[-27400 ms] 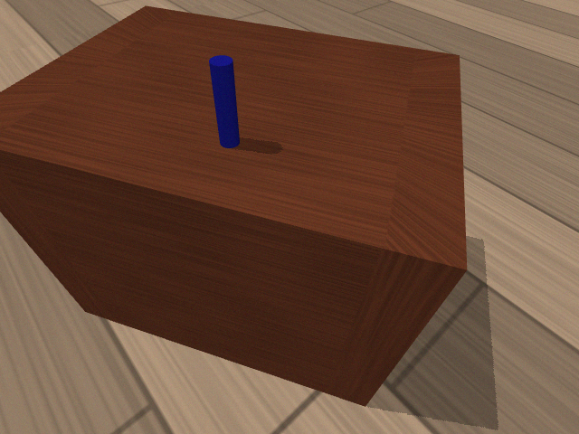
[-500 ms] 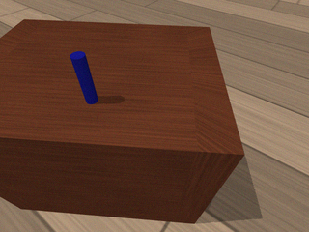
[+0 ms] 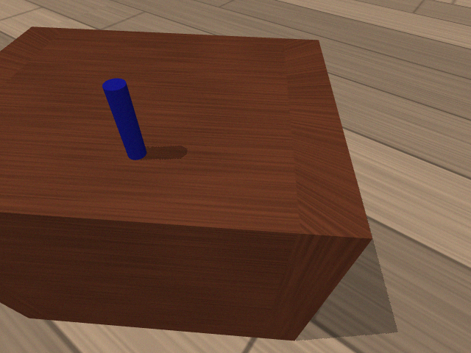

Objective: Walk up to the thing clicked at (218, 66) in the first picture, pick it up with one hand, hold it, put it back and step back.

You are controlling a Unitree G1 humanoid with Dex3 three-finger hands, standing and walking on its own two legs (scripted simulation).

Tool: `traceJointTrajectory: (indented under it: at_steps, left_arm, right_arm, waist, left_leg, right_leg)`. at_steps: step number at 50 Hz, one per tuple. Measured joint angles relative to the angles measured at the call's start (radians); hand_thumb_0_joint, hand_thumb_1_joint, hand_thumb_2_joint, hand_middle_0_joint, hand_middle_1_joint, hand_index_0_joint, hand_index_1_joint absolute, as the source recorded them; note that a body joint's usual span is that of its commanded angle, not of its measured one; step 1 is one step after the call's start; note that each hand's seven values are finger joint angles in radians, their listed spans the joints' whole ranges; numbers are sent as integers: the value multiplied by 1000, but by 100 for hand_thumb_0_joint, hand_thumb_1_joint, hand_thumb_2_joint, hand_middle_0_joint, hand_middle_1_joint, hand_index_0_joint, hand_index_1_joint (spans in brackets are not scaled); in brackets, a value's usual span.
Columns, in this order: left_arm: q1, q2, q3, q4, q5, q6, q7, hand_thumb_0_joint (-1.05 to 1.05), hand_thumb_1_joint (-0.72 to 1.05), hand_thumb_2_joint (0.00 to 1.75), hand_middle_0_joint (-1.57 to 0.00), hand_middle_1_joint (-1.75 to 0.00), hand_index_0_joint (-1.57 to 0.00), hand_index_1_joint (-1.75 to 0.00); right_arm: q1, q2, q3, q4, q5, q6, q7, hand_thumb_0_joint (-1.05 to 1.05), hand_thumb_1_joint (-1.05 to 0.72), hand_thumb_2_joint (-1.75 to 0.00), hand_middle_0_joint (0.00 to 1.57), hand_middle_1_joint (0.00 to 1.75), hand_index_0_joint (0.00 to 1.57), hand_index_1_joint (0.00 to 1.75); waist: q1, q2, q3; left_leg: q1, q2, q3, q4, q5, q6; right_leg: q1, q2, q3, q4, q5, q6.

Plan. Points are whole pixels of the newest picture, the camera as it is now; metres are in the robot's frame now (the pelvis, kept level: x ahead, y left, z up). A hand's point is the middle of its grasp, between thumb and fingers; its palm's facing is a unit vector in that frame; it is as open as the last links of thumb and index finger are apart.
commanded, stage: stand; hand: left
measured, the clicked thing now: (127, 122) +0.51 +0.23 +0.10
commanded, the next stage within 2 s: none
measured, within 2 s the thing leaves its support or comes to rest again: neither
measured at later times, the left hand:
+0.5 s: hand out of the picture +0.08 +0.26 -0.16, palm faces -0.03 -0.94 -0.35, open 7.4 cm
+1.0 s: hand out of the picture +0.08 +0.25 -0.16, palm faces -0.03 -0.94 -0.35, open 7.4 cm
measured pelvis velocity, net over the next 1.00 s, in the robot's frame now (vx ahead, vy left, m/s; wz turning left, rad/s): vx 0.01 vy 0.00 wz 0.00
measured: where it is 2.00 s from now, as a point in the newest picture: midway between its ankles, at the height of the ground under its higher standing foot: outside the picture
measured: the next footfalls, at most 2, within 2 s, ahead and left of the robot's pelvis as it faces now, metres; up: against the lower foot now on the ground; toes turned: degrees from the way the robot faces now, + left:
none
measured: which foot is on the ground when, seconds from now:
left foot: down 0.00-1.00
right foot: down 0.00-1.00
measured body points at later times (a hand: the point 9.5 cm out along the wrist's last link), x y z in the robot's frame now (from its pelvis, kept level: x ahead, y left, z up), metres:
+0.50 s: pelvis +0.01 +0.00 +0.00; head +0.02 +0.00 +0.45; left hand +0.08 +0.31 -0.13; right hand +0.08 -0.30 -0.13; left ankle +0.00 +0.14 -0.75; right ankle +0.00 -0.13 -0.75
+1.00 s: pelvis +0.01 +0.00 +0.00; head +0.02 +0.00 +0.45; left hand +0.08 +0.30 -0.13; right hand +0.08 -0.30 -0.13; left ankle +0.00 +0.14 -0.75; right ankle +0.00 -0.13 -0.75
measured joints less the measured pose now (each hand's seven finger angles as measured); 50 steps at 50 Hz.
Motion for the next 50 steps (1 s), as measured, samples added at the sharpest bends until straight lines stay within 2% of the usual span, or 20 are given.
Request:
traceJointTrajectory:
  at_steps: [7,12,17,26,50]
  left_arm:
    - [2,0,0,-3,2,-1,0,0,30,73,-20,-28,-19,-28]
    - [3,-1,1,-4,0,0,0,1,63,83,-21,-29,-20,-29]
    - [1,-1,1,-4,1,2,0,1,80,87,-21,-29,-20,-30]
    - [3,2,2,-5,1,1,0,1,89,89,-21,-30,-20,-30]
    - [9,-2,3,-9,0,1,-1,1,91,90,-21,-30,-20,-30]
  right_arm:
    - [-3,2,-1,-2,0,1,1,0,-90,-90,20,30,21,30]
    - [-3,1,0,-3,0,-2,-1,0,-90,-90,20,30,21,30]
    - [-5,1,0,-3,0,-3,-3,0,-90,-90,20,30,21,30]
    - [-6,3,-3,-2,0,-2,-1,0,-90,-90,20,30,21,30]
    - [-7,3,-3,-1,1,-2,-1,0,-90,-90,20,30,21,30]
  waist:
    - [0,-3,0]
    - [1,-4,1]
    - [2,-4,0]
    - [2,-4,1]
    - [3,-5,3]
  left_leg:
    - [-1,1,0,2,-4,1]
    - [4,-1,3,-2,-5,2]
    - [9,-4,4,-5,-5,3]
    - [10,-4,4,-8,-5,3]
    - [13,0,4,-7,-7,1]
  right_leg:
    - [2,1,0,-4,-1,0]
    - [4,-1,3,-4,-3,2]
    - [7,-4,3,-3,-5,4]
    - [7,-5,3,-3,-7,3]
    - [11,-1,3,-6,-6,1]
